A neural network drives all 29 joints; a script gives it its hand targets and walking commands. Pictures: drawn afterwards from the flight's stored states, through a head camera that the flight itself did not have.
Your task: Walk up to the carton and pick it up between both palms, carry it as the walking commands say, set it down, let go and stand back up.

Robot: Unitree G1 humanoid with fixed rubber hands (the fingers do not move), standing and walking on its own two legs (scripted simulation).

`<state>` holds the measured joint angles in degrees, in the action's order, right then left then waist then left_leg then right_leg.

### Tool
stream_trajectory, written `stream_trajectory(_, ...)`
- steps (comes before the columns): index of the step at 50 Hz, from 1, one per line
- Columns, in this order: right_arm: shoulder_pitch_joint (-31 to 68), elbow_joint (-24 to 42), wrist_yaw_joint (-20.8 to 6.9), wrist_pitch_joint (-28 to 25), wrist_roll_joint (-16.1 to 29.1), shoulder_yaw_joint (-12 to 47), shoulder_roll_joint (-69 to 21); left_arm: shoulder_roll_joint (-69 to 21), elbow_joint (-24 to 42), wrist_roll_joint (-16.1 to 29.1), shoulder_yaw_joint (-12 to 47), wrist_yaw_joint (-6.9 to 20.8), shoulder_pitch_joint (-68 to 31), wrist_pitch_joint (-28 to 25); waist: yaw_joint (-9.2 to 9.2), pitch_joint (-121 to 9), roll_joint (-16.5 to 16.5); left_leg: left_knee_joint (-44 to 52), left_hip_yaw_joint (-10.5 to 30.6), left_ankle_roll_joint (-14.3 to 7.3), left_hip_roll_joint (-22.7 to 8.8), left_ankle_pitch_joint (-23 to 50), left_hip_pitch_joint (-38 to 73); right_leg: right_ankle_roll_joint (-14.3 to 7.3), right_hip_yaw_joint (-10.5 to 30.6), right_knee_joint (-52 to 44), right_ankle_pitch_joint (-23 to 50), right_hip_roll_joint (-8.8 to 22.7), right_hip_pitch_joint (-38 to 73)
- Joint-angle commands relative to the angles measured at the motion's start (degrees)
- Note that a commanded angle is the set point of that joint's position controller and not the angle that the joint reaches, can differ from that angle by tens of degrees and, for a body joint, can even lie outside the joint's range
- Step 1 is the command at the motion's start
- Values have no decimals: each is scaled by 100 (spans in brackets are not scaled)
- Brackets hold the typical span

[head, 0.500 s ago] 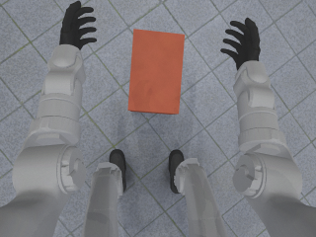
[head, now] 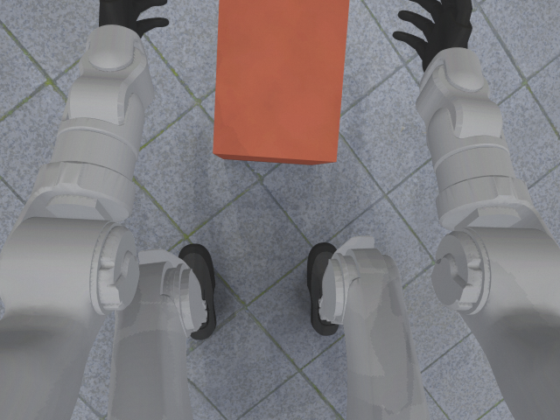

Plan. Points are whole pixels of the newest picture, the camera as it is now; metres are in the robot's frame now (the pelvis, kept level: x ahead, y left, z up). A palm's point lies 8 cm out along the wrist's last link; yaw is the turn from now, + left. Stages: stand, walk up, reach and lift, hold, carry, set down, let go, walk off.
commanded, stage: reach and lift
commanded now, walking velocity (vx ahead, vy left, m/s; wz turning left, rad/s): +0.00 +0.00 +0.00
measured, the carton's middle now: (276, 76) +0.57 -0.04 -0.37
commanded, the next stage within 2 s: none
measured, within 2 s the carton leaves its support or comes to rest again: leaves its support in 1.94 s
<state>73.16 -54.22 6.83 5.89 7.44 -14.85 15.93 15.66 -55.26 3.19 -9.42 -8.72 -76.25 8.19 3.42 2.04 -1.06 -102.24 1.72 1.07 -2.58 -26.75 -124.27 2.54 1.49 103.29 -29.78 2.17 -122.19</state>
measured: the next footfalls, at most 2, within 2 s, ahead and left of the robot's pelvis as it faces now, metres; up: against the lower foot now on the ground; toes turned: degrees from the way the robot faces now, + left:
none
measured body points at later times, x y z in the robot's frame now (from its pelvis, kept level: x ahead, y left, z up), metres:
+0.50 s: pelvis -0.01 -0.01 -0.09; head +0.37 +0.00 +0.14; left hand +0.56 +0.14 -0.28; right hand +0.54 -0.21 -0.28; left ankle +0.11 +0.13 -0.44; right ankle +0.10 -0.14 -0.44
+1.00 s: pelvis -0.01 -0.01 -0.11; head +0.37 -0.01 +0.11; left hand +0.56 +0.13 -0.32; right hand +0.54 -0.20 -0.31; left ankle +0.11 +0.13 -0.44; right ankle +0.10 -0.14 -0.44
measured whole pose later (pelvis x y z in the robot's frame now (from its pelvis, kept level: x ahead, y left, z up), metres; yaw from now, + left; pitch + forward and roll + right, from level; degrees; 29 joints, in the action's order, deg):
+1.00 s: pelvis -0.01 -0.01 -0.11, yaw +0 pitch +36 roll +0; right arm 88.1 -68.9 6.5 0.1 15.2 -3.0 20.4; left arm 21.6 -70.7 13.7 -0.5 -6.4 -90.3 1.4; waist 3.1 25.7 0.1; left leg -125.8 4.0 3.0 -1.8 -29.7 -132.2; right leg 2.5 2.4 127.5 -33.2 0.6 -130.3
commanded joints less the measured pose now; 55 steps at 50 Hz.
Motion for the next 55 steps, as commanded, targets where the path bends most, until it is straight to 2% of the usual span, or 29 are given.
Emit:
stream_trajectory(1, 1566, 322, 9, -155, 101, 7, 778, 505, 402, 74, 75, -26, -1828, -142, 207, -6505, -309, 289, -423, 57, 672, 1283, 4239, 16, -749, -708, 1527, -555, 2554)
stream_trajectory(9, 1802, -285, -34, -372, 154, 81, 868, 606, -245, 178, 176, 33, -2073, -352, 176, -5775, -302, -300, -388, 63, 622, 1225, 3740, 4, -702, -98, 1398, -475, 2075)
stream_trajectory(18, 2223, -423, 38, -562, 499, 501, 1120, 842, -338, 616, 586, 59, -2468, -535, 213, -5843, -241, -971, -340, 117, 529, 1459, 3712, 33, -593, 520, 1614, -375, 2211)
stream_trajectory(29, 2682, -874, 23, -665, 699, 946, 1121, 1109, -874, 901, 779, 192, -2808, -702, 90, -5030, -105, -1544, -321, 163, 394, 1301, 3030, 40, -355, 1030, 1636, -327, 2294)
stream_trajectory(33, 2882, -921, 24, -689, 756, 1057, 1173, 1233, -996, 986, 806, 230, -2976, -757, 66, -4977, -27, -1719, -336, 176, 362, 1272, 2933, 66, -304, 1180, 1640, -321, 2409)
stream_trajectory(37, 3037, -690, 38, -717, 876, 1086, 1262, 1209, -816, 1089, 919, 200, -3114, -790, 97, -5295, -188, -1848, -364, 201, 383, 1436, 3293, 57, -318, 1256, 1741, -350, 2470)
stream_trajectory(39, 2969, -772, 25, -713, 924, 1158, 1191, 1121, -890, 1158, 981, 197, -3051, -792, 118, -5288, -181, -1869, -359, 206, 402, 1555, 3301, 46, -319, 1284, 1875, -360, 2523)
stream_trajectory(41, 2775, -929, 7, -689, 889, 1149, 1156, 1084, -1014, 1167, 967, 216, -2876, -764, 153, -5052, -166, -1860, -359, 211, 417, 1519, 3163, 50, -318, 1289, 1865, -357, 2467)
stream_trajectory(44, 2686, -996, -17, -675, 801, 1117, 1108, 1088, -1077, 1098, 871, 239, -2763, -756, 110, -4741, -108, -1823, -365, 199, 429, 1398, 2941, 57, -312, 1268, 1752, -362, 2346)
stream_trajectory(55, 3048, -947, -19, -657, 761, 1171, 987, 957, -990, 1013, 907, 203, -3084, -781, 96, -4711, -118, -1719, -349, 189, 449, 1134, 3112, 51, -372, 1198, 1432, -405, 2260)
